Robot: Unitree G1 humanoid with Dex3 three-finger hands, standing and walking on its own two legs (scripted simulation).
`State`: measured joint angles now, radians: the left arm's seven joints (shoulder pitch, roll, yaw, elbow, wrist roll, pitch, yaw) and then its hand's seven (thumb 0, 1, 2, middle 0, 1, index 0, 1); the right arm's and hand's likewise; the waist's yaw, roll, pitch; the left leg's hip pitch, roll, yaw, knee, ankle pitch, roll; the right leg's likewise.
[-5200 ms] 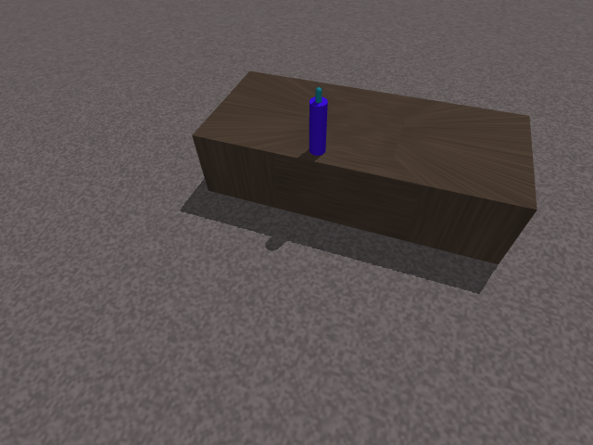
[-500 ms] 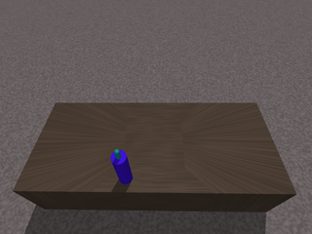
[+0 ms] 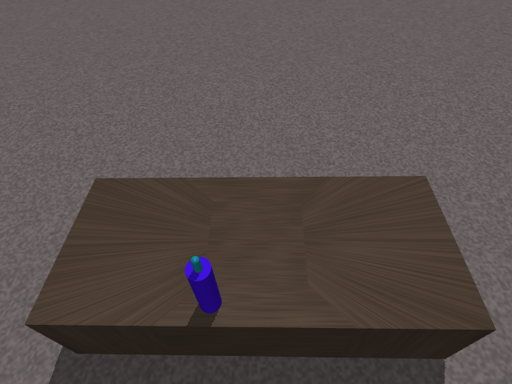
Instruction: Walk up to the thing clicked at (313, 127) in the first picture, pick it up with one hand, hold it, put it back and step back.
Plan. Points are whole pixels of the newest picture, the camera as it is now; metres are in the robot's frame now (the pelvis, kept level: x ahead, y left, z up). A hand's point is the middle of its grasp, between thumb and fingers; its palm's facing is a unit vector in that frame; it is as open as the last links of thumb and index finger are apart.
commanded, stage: stand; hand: left
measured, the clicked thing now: (203, 283) +0.42 +0.18 -0.32
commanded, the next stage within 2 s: none
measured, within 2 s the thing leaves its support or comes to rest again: neither
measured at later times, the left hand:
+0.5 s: hand out of the picture +0.10 +0.25 -0.15, palm faces -0.02 -0.94 -0.34, open 7.4 cm
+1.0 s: hand out of the picture +0.08 +0.25 -0.15, palm faces -0.03 -0.94 -0.35, open 7.4 cm
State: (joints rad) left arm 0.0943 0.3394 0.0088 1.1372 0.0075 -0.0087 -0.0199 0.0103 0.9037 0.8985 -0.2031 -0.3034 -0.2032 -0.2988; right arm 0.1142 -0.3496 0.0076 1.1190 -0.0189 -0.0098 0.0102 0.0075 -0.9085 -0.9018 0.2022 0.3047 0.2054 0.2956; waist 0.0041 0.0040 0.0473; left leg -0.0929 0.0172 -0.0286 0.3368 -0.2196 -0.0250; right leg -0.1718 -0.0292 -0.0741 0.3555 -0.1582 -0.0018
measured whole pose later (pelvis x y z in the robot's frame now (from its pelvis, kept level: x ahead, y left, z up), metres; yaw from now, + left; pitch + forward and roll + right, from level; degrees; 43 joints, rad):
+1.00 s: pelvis +0.01 -0.01 +0.00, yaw +0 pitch -2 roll +0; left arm 0.11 0.35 0.00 1.15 0.01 -0.01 -0.01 0.01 0.90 0.90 -0.20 -0.30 -0.20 -0.30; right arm 0.13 -0.35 0.00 1.13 -0.02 0.00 0.01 0.01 -0.91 -0.90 0.20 0.30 0.21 0.30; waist 0.00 0.01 0.05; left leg -0.06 0.03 -0.03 0.30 -0.21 -0.04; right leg -0.15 -0.01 -0.08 0.33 -0.16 -0.01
